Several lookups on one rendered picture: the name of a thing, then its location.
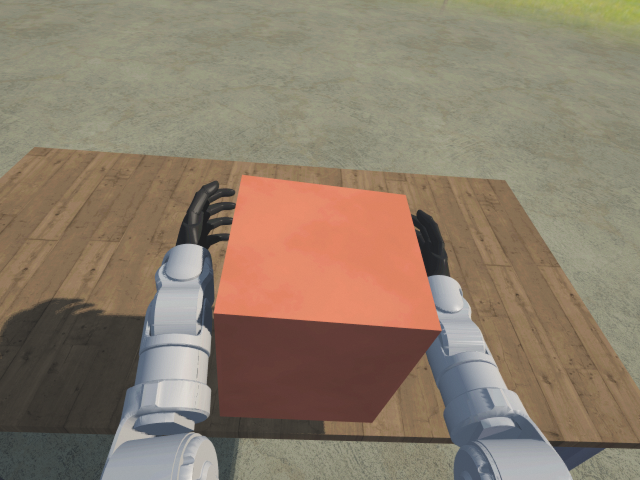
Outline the left robot forearm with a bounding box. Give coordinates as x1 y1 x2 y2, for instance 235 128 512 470
100 244 214 480

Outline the right robot forearm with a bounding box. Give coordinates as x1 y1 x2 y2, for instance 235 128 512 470
426 275 573 480

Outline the carton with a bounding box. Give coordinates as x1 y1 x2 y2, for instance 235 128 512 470
214 175 442 423

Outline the table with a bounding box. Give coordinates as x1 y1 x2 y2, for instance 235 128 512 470
0 147 640 480

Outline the left robot upper arm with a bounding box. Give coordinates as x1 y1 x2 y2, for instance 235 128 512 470
102 432 219 480

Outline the right robot hand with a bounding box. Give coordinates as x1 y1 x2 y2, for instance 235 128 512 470
411 210 450 277

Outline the right robot upper arm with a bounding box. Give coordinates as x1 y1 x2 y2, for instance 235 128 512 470
454 439 571 480

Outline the left robot hand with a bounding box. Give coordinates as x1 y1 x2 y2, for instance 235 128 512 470
176 181 236 249

